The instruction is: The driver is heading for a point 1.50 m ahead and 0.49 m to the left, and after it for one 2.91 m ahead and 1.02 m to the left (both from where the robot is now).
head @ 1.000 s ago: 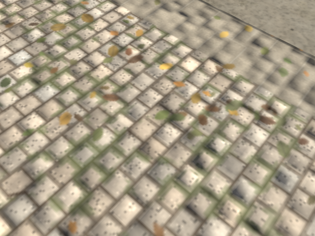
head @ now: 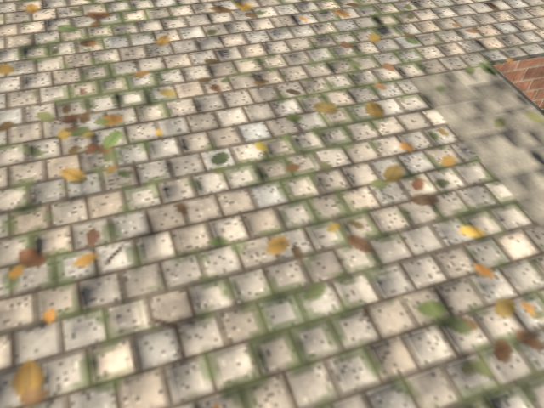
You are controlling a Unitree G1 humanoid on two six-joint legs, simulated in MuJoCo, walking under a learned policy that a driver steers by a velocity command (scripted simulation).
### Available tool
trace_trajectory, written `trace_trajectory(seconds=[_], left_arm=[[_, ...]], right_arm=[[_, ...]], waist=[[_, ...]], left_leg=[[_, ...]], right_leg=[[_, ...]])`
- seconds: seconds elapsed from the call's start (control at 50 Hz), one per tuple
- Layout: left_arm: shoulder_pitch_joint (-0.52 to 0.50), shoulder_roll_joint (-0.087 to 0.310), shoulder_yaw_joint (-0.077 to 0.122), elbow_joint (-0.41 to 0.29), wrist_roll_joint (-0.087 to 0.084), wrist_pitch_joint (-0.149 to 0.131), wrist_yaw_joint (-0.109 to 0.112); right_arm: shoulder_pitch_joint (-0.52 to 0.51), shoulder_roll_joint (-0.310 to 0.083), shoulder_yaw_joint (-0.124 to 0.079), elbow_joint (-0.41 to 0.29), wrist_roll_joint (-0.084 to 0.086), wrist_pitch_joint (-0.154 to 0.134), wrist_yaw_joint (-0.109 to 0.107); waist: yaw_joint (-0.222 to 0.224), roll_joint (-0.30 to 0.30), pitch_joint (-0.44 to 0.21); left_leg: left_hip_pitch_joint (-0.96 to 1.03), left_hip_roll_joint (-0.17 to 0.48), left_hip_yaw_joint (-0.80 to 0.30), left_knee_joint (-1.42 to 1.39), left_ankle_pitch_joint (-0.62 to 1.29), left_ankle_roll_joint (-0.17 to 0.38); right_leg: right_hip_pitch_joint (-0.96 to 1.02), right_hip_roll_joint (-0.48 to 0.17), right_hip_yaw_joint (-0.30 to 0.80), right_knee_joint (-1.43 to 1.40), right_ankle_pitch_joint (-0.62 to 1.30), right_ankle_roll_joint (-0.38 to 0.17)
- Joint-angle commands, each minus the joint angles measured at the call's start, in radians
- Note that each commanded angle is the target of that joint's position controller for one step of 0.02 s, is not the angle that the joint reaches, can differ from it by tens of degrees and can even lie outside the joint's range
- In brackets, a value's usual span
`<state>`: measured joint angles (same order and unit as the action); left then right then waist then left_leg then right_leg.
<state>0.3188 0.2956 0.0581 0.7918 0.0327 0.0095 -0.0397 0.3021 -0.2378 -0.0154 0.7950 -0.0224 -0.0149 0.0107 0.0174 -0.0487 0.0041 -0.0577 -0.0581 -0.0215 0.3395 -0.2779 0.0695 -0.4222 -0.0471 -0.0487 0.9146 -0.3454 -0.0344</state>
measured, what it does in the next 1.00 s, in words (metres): walks ahead, turning left: right foot, then left foot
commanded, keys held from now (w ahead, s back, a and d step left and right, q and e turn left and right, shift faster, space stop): w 0.46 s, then w+q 0.54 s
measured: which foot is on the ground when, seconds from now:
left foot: down 0.00-0.36, up 0.38-0.86, down 0.88-1.00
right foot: up 0.00-0.32, down 0.34-0.90, up 0.92-1.00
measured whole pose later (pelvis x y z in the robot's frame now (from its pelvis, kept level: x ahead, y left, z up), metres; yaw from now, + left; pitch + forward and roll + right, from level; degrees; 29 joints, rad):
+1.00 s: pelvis +0.52 +0.01 -0.02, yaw +15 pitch +0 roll +0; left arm 0.29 0.23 0.03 0.90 0.01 -0.08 0.00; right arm 0.17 -0.27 -0.06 0.87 -0.02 -0.03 0.01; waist 0.01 -0.01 0.08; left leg -0.34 -0.12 0.06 0.51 -0.18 0.13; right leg -0.33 -0.04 -0.05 1.24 -0.37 -0.02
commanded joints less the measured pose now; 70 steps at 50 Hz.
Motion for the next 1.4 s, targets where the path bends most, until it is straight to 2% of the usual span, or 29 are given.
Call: trace_trajectory(seconds=[0.02, 0.14, 0.24, 0.28, 0.32, 0.34, 0.36, 0.38, 0.4, 0.42, 0.44, 0.5, 0.58, 0.66, 0.76, 0.82, 0.86, 0.88, 0.9, 0.92, 0.94, 0.98, 1.0, 1.04, 1.1, 1.3, 1.36, 1.38, 1.4], left_arm=[[-0.08, 0.092, 0.025, -0.064, 0.01, -0.024, -0.013], [-0.249, 0.045, 0.007, -0.113, 0.003, -0.023, -0.016], [-0.33, 0.034, -0.004, -0.152, -0.001, -0.03, -0.014], [-0.26, 0.044, 0.001, -0.135, -0.004, -0.034, -0.001], [-0.01, 0.08, 0.023, -0.053, -0.004, -0.045, 0.024], [0.158, 0.137, 0.04, -0.01, 0.015, -0.056, 0.04], [0.236, 0.269, 0.069, 0.0, 0.033, -0.061, 0.043], [0.177, 0.208, 0.055, 0.006, -0.011, -0.055, 0.031], [0.047, 0.165, 0.043, -0.007, -0.018, -0.055, 0.029], [-0.02, 0.097, 0.026, -0.016, -0.017, -0.062, 0.024], [-0.046, 0.07, 0.016, -0.007, -0.016, -0.069, 0.024], [-0.025, 0.039, 0.005, 0.03, -0.015, -0.098, 0.025], [0.038, 0.045, 0.006, 0.077, -0.014, -0.115, 0.027], [0.059, 0.032, -0.002, 0.1, -0.02, -0.121, 0.032], [0.14, 0.047, -0.005, 0.152, -0.018, -0.117, 0.055], [0.13, 0.076, 0.0, 0.164, -0.011, -0.101, 0.068], [0.118, 0.106, 0.006, 0.164, -0.003, -0.081, 0.072], [0.106, 0.113, 0.007, 0.154, -0.007, -0.075, 0.072], [0.111, 0.07, -0.006, 0.107, -0.023, -0.082, 0.062], [0.099, 0.03, -0.007, 0.043, -0.033, -0.092, 0.043], [-0.019, 0.088, 0.003, 0.023, -0.019, -0.1, 0.043], [-0.05, 0.063, -0.006, 0.014, -0.025, -0.12, 0.041], [-0.055, 0.06, -0.005, 0.011, -0.005, -0.105, 0.041], [-0.019, 0.042, -0.008, 0.015, 0.018, -0.065, 0.033], [-0.087, 0.03, -0.011, -0.021, 0.017, -0.041, 0.025], [-0.411, 0.051, -0.023, -0.155, -0.004, -0.058, 0.016], [-0.274, 0.093, -0.01, -0.128, -0.009, -0.072, 0.025], [-0.148, 0.119, 0.002, -0.088, -0.009, -0.08, 0.036], [-0.001, 0.159, 0.017, -0.057, 0.002, -0.094, 0.05]], right_arm=[[0.033, -0.146, -0.035, -0.016, 0.009, -0.039, -0.008], [0.13, -0.14, -0.034, 0.057, 0.008, -0.053, -0.006], [0.166, -0.169, -0.038, 0.11, 0.006, -0.062, -0.018], [0.135, -0.183, -0.038, 0.12, 0.004, -0.064, -0.023], [0.118, -0.198, -0.042, 0.131, 0.0, -0.059, -0.024], [0.128, -0.177, -0.033, 0.121, 0.004, -0.062, -0.022], [0.241, -0.05, -0.007, 0.094, 0.034, -0.064, -0.011], [0.181, -0.148, -0.031, 0.108, 0.003, -0.068, -0.01], [0.116, -0.156, -0.039, 0.085, 0.003, -0.067, -0.006], [0.072, -0.143, -0.032, 0.081, 0.001, -0.071, 0.001], [0.065, -0.117, -0.029, 0.084, -0.001, -0.065, 0.006], [0.105, -0.077, -0.02, 0.113, -0.012, -0.03, 0.019], [-0.043, -0.073, -0.023, 0.072, -0.005, -0.016, 0.027], [-0.182, -0.045, -0.014, 0.03, -0.006, -0.025, 0.037], [-0.322, -0.032, -0.002, -0.026, -0.01, -0.028, 0.049], [-0.277, -0.053, -0.014, -0.022, -0.015, -0.027, 0.044], [-0.115, -0.09, -0.035, 0.021, -0.017, -0.031, 0.035], [0.038, -0.128, -0.057, 0.066, -0.027, -0.037, 0.027], [0.165, -0.23, -0.093, 0.08, -0.04, -0.032, 0.009], [0.12, -0.291, -0.112, 0.059, -0.013, -0.019, 0.006], [0.119, -0.265, -0.108, 0.073, 0.01, -0.011, 0.002], [0.021, -0.174, -0.089, 0.075, 0.014, -0.017, -0.009], [-0.012, -0.148, -0.081, 0.075, 0.018, -0.023, -0.013], [-0.031, -0.136, -0.073, 0.068, 0.023, -0.04, -0.013], [0.008, -0.18, -0.083, 0.076, 0.022, -0.052, -0.008], [0.168, -0.195, -0.088, 0.094, 0.006, -0.041, -0.02], [0.092, -0.228, -0.097, 0.067, 0.001, -0.044, -0.029], [0.069, -0.237, -0.099, 0.061, 0.003, -0.048, -0.022], [0.06, -0.215, -0.093, 0.054, 0.012, -0.057, -0.012]], waist=[[-0.03, 0.16, 0.087], [-0.068, 0.144, 0.132], [-0.067, 0.141, 0.146], [-0.021, 0.142, 0.111], [0.094, 0.11, -0.038], [0.155, 0.052, -0.152], [0.107, -0.208, -0.299], [0.098, -0.114, -0.271], [0.037, -0.068, -0.099], [0.021, 0.009, -0.025], [-0.009, 0.001, 0.018], [-0.046, -0.014, 0.029], [-0.028, -0.004, 0.094], [-0.007, -0.001, 0.105], [0.032, 0.002, 0.121], [-0.003, -0.029, 0.068], [-0.071, -0.048, -0.034], [-0.14, -0.023, -0.115], [-0.179, 0.1, -0.233], [-0.115, 0.288, -0.308], [-0.139, 0.112, -0.232], [-0.062, 0.016, -0.039], [-0.027, 0.008, 0.0], [0.011, 0.032, -0.01], [0.006, 0.058, 0.017], [-0.113, 0.116, 0.048], [-0.03, 0.134, 0.019], [0.027, 0.107, -0.04], [0.098, 0.047, -0.134]], left_leg=[[0.102, 0.233, -0.22, -0.223, 0.117, 0.128], [0.087, 0.226, -0.146, -0.233, 0.285, 0.144], [0.109, 0.271, -0.123, -0.203, 0.479, 0.129], [0.114, 0.273, -0.095, -0.118, 0.715, 0.101], [0.076, 0.227, -0.038, 0.2, 0.945, 0.065], [-0.102, 0.178, -0.01, 0.472, 0.704, 0.049], [-0.425, -0.01, 0.044, 0.879, 0.03, -0.001], [-0.509, -0.03, -0.092, 0.981, -0.181, 0.023], [-0.557, 0.04, -0.084, 0.999, -0.105, 0.033], [-0.538, 0.083, -0.066, 0.942, -0.035, 0.038], [-0.503, 0.117, -0.051, 0.88, -0.01, 0.036], [-0.429, 0.131, -0.032, 0.826, 0.024, 0.013], [-0.593, 0.138, -0.048, 0.717, 0.152, -0.008], [-0.597, 0.122, 0.01, 0.485, 0.309, -0.02], [-0.571, 0.101, 0.106, 0.28, 0.315, 0.014], [-0.485, 0.031, 0.16, 0.244, 0.167, 0.067], [-0.299, -0.04, 0.178, 0.214, 0.068, 0.119], [-0.082, -0.038, 0.134, 0.148, 0.082, 0.159], [0.21, 0.188, -0.183, 0.128, -0.055, 0.252], [0.4, 0.428, -0.735, -0.011, 0.041, 0.401], [0.381, 0.382, -0.632, -0.029, 0.12, 0.367], [0.113, 0.31, -0.406, -0.072, 0.304, 0.28], [0.019, 0.259, -0.344, -0.086, 0.378, 0.251], [-0.06, 0.209, -0.28, -0.106, 0.444, 0.239], [-0.12, 0.167, -0.245, -0.14, 0.432, 0.228], [0.063, 0.169, -0.323, -0.053, 0.509, 0.159], [0.009, 0.172, -0.345, 0.048, 0.623, 0.102], [-0.021, 0.136, -0.327, 0.18, 0.696, 0.081], [-0.116, 0.065, -0.274, 0.398, 0.606, 0.057]], right_leg=[[-0.277, -0.029, 0.019, 0.076, 0.11, 0.019], [-0.33, -0.032, -0.009, -0.069, 0.22, 0.051], [-0.21, 0.002, -0.029, -0.261, 0.227, -0.008], [-0.068, 0.043, -0.046, -0.309, 0.181, -0.049], [0.256, 0.11, -0.068, -0.39, 0.167, -0.09], [0.522, -0.022, 0.074, -0.419, 0.064, -0.127], [0.77, -0.345, 0.605, -0.532, -0.166, -0.248], [0.665, -0.349, 0.817, -0.686, -0.195, -0.252], [0.519, -0.325, 0.632, -0.681, -0.209, -0.235], [0.394, -0.282, 0.507, -0.708, -0.115, -0.218], [0.312, -0.229, 0.401, -0.732, -0.025, -0.188], [0.217, -0.179, 0.234, -0.778, 0.176, -0.17], [0.258, -0.168, 0.1, -0.84, 0.238, -0.152], [0.298, -0.136, -0.03, -0.833, 0.377, -0.123], [0.457, -0.179, -0.099, -0.784, 0.586, -0.109], [0.571, -0.201, -0.141, -0.619, 0.986, -0.09], [0.569, -0.205, -0.167, -0.344, 1.154, -0.08], [0.455, -0.192, -0.181, -0.119, 1.026, -0.063], [0.163, -0.141, -0.193, 0.224, 0.656, -0.027], [-0.202, 0.103, -0.086, 0.553, -0.196, 0.024], [-0.325, 0.038, 0.081, 0.561, -0.118, 0.006], [-0.269, -0.047, 0.083, 0.374, 0.01, 0.003], [-0.216, -0.064, 0.086, 0.311, 0.013, 0.018], [-0.14, -0.069, 0.078, 0.239, 0.016, 0.048], [-0.164, -0.069, 0.047, 0.119, 0.098, 0.082], [-0.22, 0.006, 0.054, -0.275, 0.305, 0.064], [0.031, 0.046, 0.065, -0.381, 0.217, 0.025], [0.198, 0.07, 0.05, -0.419, 0.202, 0.006], [0.42, -0.004, 0.111, -0.458, 0.18, -0.026]])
